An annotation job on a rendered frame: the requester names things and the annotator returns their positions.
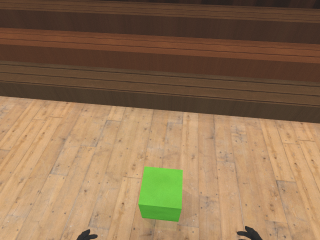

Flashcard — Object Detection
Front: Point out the carton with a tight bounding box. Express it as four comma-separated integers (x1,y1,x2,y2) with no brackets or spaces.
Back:
138,166,183,222

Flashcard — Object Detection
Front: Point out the robot left hand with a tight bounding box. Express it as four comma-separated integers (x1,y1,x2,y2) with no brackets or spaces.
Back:
76,229,98,240

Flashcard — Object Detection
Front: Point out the robot right hand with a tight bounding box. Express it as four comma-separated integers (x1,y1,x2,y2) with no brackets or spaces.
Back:
237,226,262,240

